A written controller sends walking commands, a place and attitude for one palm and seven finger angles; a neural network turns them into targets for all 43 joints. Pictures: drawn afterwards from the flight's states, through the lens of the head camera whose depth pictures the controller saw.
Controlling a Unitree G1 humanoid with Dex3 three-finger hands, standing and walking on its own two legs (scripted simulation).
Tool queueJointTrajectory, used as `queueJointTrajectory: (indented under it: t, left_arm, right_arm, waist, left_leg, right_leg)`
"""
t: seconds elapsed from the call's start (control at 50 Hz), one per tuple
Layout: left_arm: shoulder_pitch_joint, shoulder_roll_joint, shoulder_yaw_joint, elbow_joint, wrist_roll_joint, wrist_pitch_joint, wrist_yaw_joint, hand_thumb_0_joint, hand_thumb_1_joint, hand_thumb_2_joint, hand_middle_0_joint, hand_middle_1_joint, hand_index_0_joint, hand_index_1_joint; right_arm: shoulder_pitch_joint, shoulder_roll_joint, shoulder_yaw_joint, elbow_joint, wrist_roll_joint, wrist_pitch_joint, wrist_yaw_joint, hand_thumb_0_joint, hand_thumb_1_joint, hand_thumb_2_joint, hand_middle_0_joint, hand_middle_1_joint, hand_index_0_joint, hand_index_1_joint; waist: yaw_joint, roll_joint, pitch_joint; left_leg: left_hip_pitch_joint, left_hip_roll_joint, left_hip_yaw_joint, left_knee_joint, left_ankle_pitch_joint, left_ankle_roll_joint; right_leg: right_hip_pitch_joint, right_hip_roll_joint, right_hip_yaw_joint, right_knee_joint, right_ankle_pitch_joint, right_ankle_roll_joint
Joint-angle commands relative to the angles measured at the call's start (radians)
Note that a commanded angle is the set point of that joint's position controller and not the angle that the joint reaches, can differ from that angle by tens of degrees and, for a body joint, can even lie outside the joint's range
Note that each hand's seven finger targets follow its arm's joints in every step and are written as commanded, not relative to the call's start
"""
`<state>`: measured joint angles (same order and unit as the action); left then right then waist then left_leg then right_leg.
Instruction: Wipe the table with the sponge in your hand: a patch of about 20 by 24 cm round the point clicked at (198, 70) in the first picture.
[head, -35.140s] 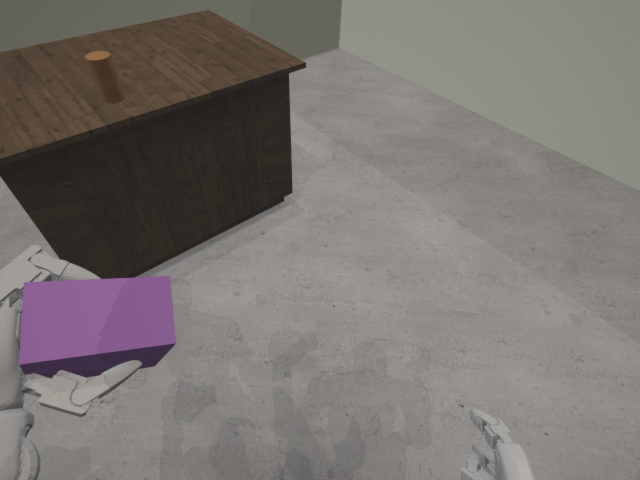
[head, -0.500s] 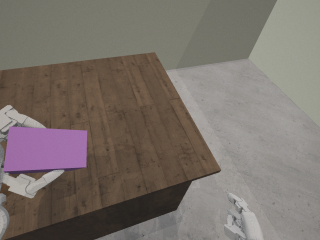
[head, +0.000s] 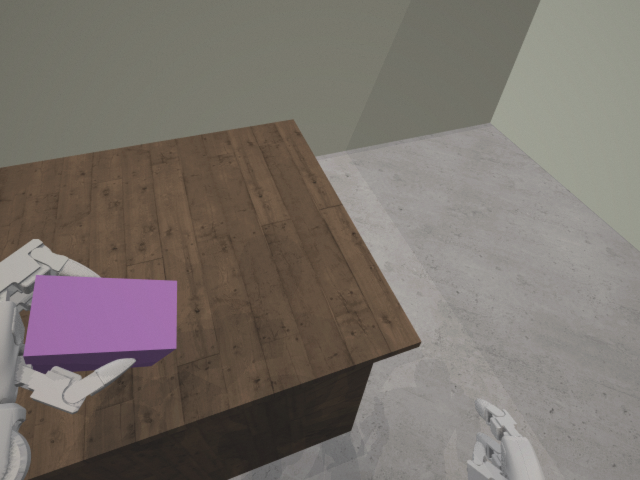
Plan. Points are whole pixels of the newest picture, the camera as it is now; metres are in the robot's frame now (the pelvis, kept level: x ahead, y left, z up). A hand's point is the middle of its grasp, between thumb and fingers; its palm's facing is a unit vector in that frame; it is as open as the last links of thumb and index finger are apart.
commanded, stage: come to a stop and stand still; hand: left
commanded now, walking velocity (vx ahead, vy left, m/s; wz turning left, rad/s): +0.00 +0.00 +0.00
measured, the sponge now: (122, 327) +0.23 +0.22 +0.13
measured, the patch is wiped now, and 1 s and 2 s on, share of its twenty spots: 0.00 0.00 0.00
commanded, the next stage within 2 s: look again from close up in 1.00 s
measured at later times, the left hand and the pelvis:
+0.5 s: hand (46, 281) +0.24 +0.28 +0.18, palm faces +0.45 -0.77 -0.46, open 10.2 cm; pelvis +0.00 -0.01 +0.00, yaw +0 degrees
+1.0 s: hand (44, 308) +0.22 +0.28 +0.16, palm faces +0.40 -0.85 -0.35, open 10.2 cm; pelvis +0.00 +0.02 +0.00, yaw +0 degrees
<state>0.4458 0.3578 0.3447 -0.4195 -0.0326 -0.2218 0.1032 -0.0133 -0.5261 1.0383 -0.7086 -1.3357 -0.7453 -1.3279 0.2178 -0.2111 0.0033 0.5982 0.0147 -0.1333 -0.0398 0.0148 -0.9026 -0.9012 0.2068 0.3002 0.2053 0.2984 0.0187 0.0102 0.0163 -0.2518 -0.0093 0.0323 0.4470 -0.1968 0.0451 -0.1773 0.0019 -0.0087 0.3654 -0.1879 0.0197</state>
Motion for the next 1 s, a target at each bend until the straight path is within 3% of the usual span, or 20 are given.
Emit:
queueJointTrajectory:
  t: [0.0, 0.18, 0.32, 0.38, 0.4, 0.42, 0.44, 0.46, 0.48, 0.54, 0.56, 0.62, 0.64, 0.66, 0.74, 0.8, 0.86, 0.92, 0.96, 0.98]
  left_arm:
    - [-0.109, 0.167, 0.099, -0.214, -0.012, -0.048, 0.018, 0.0, 0.1, 1.3, -1.2, -1.6, -1.2, -1.6]
    - [-0.077, 0.178, 0.105, -0.292, -0.02, -0.036, 0.027, 0.0, 0.1, 1.3, -1.2, -1.6, -1.2, -1.6]
    - [-0.037, 0.169, 0.111, -0.23, -0.027, -0.016, 0.023, 0.0, 0.1, 1.3, -1.2, -1.6, -1.2, -1.6]
    - [-0.058, 0.165, 0.097, -0.246, -0.025, -0.014, 0.023, 0.0, 0.1, 1.3, -1.2, -1.6, -1.2, -1.6]
    - [-1.083, 0.969, 0.684, -0.46, 0.136, -0.121, 0.022, 0.0, 0.1, 1.3, -1.2, -1.6, -1.2, -1.6]
    - [-0.498, 0.323, 0.256, 0.127, 0.033, -0.076, -0.023, 0.0, 0.1, 1.3, -1.2, -1.6, -1.2, -1.6]
    - [-0.335, 0.248, 0.215, -0.019, -0.01, -0.061, -0.012, 0.0, 0.1, 1.3, -1.2, -1.6, -1.2, -1.6]
    - [-0.344, 0.195, 0.141, -0.01, -0.001, -0.062, -0.021, 0.0, 0.1, 1.3, -1.2, -1.6, -1.2, -1.6]
    - [-0.284, 0.204, 0.121, -0.087, -0.015, -0.073, -0.028, 0.0, 0.1, 1.3, -1.2, -1.6, -1.2, -1.6]
    - [-0.07, 0.106, 0.037, -0.199, -0.029, -0.074, -0.026, 0.0, 0.1, 1.3, -1.2, -1.6, -1.2, -1.6]
    - [-0.064, 0.116, 0.03, -0.251, -0.023, -0.076, -0.025, 0.0, 0.1, 1.3, -1.2, -1.6, -1.2, -1.6]
    - [-0.05, 0.218, 0.139, -0.255, -0.017, -0.083, -0.009, 0.0, 0.1, 1.3, -1.2, -1.6, -1.2, -1.6]
    - [-0.053, 0.279, 0.213, -0.246, -0.019, -0.084, 0.005, 0.0, 0.1, 1.3, -1.2, -1.6, -1.2, -1.6]
    - [-0.064, 0.252, 0.203, -0.221, -0.024, -0.09, 0.001, 0.0, 0.1, 1.3, -1.2, -1.6, -1.2, -1.6]
    - [-0.16, 0.294, 0.242, -0.269, -0.03, -0.111, 0.001, 0.0, 0.1, 1.3, -1.2, -1.6, -1.2, -1.6]
    - [-0.184, 0.239, 0.179, -0.299, -0.022, -0.122, -0.006, 0.0, 0.1, 1.3, -1.2, -1.6, -1.2, -1.6]
    - [-0.141, 0.166, 0.105, -0.296, -0.015, -0.113, -0.004, 0.0, 0.1, 1.3, -1.2, -1.6, -1.2, -1.6]
    - [-0.11, 0.15, 0.088, -0.279, -0.005, -0.097, -0.003, 0.0, 0.1, 1.3, -1.2, -1.6, -1.2, -1.6]
    - [-0.089, 0.134, 0.081, -0.224, -0.005, -0.087, -0.001, 0.0, 0.1, 1.3, -1.2, -1.6, -1.2, -1.6]
    - [-0.105, 0.157, 0.101, -0.232, -0.003, -0.086, 0.0, 0.0, 0.1, 1.3, -1.2, -1.6, -1.2, -1.6]
  right_arm:
    - [-0.097, -0.12, -0.046, -0.164, -0.001, -0.052, -0.015, 0.0, -0.9, -0.9, 0.2, 0.3, 0.2, 0.3]
    - [-0.111, -0.116, -0.045, -0.175, 0.001, -0.044, -0.016, 0.0, -0.9, -0.9, 0.2, 0.3, 0.2, 0.3]
    - [-0.104, -0.116, -0.044, -0.173, 0.003, -0.025, -0.019, 0.0, -0.9, -0.9, 0.2, 0.3, 0.2, 0.3]
    - [-0.103, -0.117, -0.043, -0.172, 0.003, -0.025, -0.022, 0.0, -0.9, -0.9, 0.2, 0.3, 0.2, 0.3]
    - [0.01, -0.15, -0.044, -0.167, -0.055, -0.063, -0.006, 0.0, -0.9, -0.9, 0.2, 0.3, 0.2, 0.3]
    - [-0.082, -0.027, -0.003, -0.099, -0.016, -0.056, -0.005, 0.0, -0.9, -0.9, 0.2, 0.3, 0.2, 0.3]
    - [-0.086, -0.102, -0.071, -0.147, 0.003, -0.048, 0.0, 0.0, -0.9, -0.9, 0.2, 0.3, 0.2, 0.3]
    - [-0.04, -0.111, -0.067, -0.163, 0.005, -0.065, 0.005, 0.0, -0.9, -0.9, 0.2, 0.3, 0.2, 0.3]
    - [-0.055, -0.119, -0.065, -0.163, 0.007, -0.071, 0.013, 0.0, -0.9, -0.9, 0.2, 0.3, 0.2, 0.3]
    - [-0.104, -0.109, -0.06, -0.173, 0.018, -0.078, 0.047, 0.0, -0.9, -0.9, 0.2, 0.3, 0.2, 0.3]
    - [-0.097, -0.114, -0.056, -0.183, 0.011, -0.076, 0.051, 0.0, -0.9, -0.9, 0.2, 0.3, 0.2, 0.3]
    - [-0.101, -0.12, -0.051, -0.185, 0.001, -0.074, 0.037, 0.0, -0.9, -0.9, 0.2, 0.3, 0.2, 0.3]
    - [-0.121, -0.119, -0.049, -0.179, 0.004, -0.067, 0.025, 0.0, -0.9, -0.9, 0.2, 0.3, 0.2, 0.3]
    - [-0.11, -0.116, -0.045, -0.185, 0.0, -0.062, 0.016, 0.0, -0.9, -0.9, 0.2, 0.3, 0.2, 0.3]
    - [-0.109, -0.108, -0.041, -0.187, 0.003, -0.067, -0.009, 0.0, -0.9, -0.9, 0.2, 0.3, 0.2, 0.3]
    - [-0.08, -0.11, -0.042, -0.182, -0.003, -0.087, -0.006, 0.0, -0.9, -0.9, 0.2, 0.3, 0.2, 0.3]
    - [-0.074, -0.117, -0.042, -0.163, -0.007, -0.104, 0.003, 0.0, -0.9, -0.9, 0.2, 0.3, 0.2, 0.3]
    - [-0.063, -0.124, -0.052, -0.155, -0.006, -0.101, 0.014, 0.0, -0.9, -0.9, 0.2, 0.3, 0.2, 0.3]
    - [-0.073, -0.123, -0.044, -0.149, -0.008, -0.088, 0.014, 0.0, -0.9, -0.9, 0.2, 0.3, 0.2, 0.3]
    - [-0.074, -0.123, -0.048, -0.156, -0.006, -0.084, 0.013, 0.0, -0.9, -0.9, 0.2, 0.3, 0.2, 0.3]
  waist:
    - [-0.007, 0.007, -0.105]
    - [-0.005, 0.051, -0.149]
    - [-0.006, 0.012, -0.139]
    - [-0.009, 0.028, -0.14]
    - [0.018, -0.103, 0.066]
    - [-0.003, -0.079, -0.131]
    - [0.018, 0.077, -0.177]
    - [0.01, 0.101, -0.201]
    - [0.016, 0.14, -0.218]
    - [0.027, 0.083, -0.204]
    - [0.026, 0.049, -0.188]
    - [0.023, -0.051, -0.123]
    - [0.023, -0.036, -0.099]
    - [0.016, -0.045, -0.086]
    - [0.007, 0.078, -0.096]
    - [0.008, 0.134, -0.141]
    - [0.008, 0.102, -0.169]
    - [0.006, 0.065, -0.172]
    - [0.004, 0.053, -0.14]
    - [0.002, 0.061, -0.13]
  left_leg:
    - [0.037, 0.079, -0.097, -0.097, 0.003, -0.022]
    - [0.077, 0.077, -0.09, -0.062, 0.103, -0.021]
    - [0.078, 0.093, -0.093, -0.077, 0.136, -0.022]
    - [0.081, 0.097, -0.094, -0.086, 0.147, -0.023]
    - [-0.091, 0.111, -0.039, 0.058, 0.149, -0.009]
    - [0.088, 0.033, -0.062, -0.002, 0.191, -0.012]
    - [0.149, 0.059, -0.045, -0.023, 0.212, -0.031]
    - [0.139, 0.072, -0.039, -0.009, 0.214, -0.031]
    - [0.146, 0.083, -0.055, -0.016, 0.239, -0.022]
    - [0.117, 0.096, -0.065, -0.043, 0.196, -0.011]
    - [0.081, 0.101, -0.078, -0.055, 0.171, -0.011]
    - [0.014, 0.094, -0.097, -0.091, 0.019, -0.024]
    - [0.006, 0.094, -0.095, -0.104, -0.022, -0.024]
    - [-0.023, 0.095, -0.107, -0.118, -0.07, -0.02]
    - [-0.005, 0.109, -0.118, -0.135, -0.072, -0.014]
    - [0.038, 0.114, -0.116, -0.115, 0.024, -0.016]
    - [0.096, 0.116, -0.108, -0.091, 0.131, -0.028]
    - [0.108, 0.117, -0.105, -0.07, 0.212, -0.042]
    - [0.077, 0.112, -0.103, -0.09, 0.17, -0.05]
    - [0.066, 0.111, -0.109, -0.099, 0.148, -0.056]
  right_leg:
    - [0.026, -0.056, 0.072, -0.063, 0.07, -0.037]
    - [0.048, -0.072, 0.086, -0.043, 0.16, -0.044]
    - [0.052, -0.066, 0.073, -0.046, 0.182, -0.036]
    - [0.057, -0.062, 0.062, -0.039, 0.184, -0.035]
    - [-0.136, -0.105, 0.1, -0.124, 0.175, 0.0]
    - [-0.1, -0.112, 0.113, -0.035, 0.154, -0.076]
    - [-0.015, -0.075, 0.115, 0.011, 0.203, -0.083]
    - [0.014, -0.076, 0.135, 0.021, 0.207, -0.081]
    - [0.028, -0.085, 0.126, 0.035, 0.207, -0.062]
    - [0.045, -0.07, 0.095, 0.049, 0.155, -0.043]
    - [0.048, -0.064, 0.077, 0.046, 0.135, -0.041]
    - [0.027, -0.056, 0.073, 0.015, 0.047, -0.038]
    - [0.008, -0.053, 0.064, 0.009, 0.02, -0.035]
    - [0.011, -0.053, 0.051, 0.006, -0.008, -0.035]
    - [0.027, -0.047, 0.045, 0.04, 0.022, -0.034]
    - [0.053, -0.049, 0.03, 0.053, 0.078, -0.038]
    - [0.043, -0.05, 0.019, 0.041, 0.118, -0.035]
    - [0.045, -0.053, 0.031, 0.032, 0.152, -0.035]
    - [0.031, -0.044, 0.018, 0.018, 0.12, -0.033]
    - [0.034, -0.044, 0.025, 0.019, 0.115, -0.035]
